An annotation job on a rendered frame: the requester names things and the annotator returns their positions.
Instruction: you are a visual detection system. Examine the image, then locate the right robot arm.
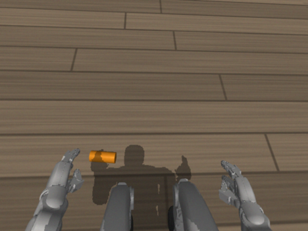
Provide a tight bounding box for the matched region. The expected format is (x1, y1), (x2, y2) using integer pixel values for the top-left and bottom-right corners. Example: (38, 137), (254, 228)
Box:
(239, 202), (272, 231)

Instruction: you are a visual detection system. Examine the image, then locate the right robot hand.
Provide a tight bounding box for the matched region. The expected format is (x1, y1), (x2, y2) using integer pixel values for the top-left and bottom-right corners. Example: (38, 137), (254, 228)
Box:
(219, 160), (257, 209)

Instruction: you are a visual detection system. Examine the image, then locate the left robot hand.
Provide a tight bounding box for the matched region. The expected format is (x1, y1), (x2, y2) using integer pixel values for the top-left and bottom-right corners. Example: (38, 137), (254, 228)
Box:
(46, 149), (84, 193)

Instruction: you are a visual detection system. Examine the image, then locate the can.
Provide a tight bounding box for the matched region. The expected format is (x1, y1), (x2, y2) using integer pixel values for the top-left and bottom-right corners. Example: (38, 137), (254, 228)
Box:
(89, 151), (116, 164)

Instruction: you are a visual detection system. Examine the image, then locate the left robot arm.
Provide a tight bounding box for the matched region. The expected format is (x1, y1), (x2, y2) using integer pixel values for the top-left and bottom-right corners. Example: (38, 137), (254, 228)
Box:
(25, 186), (68, 231)

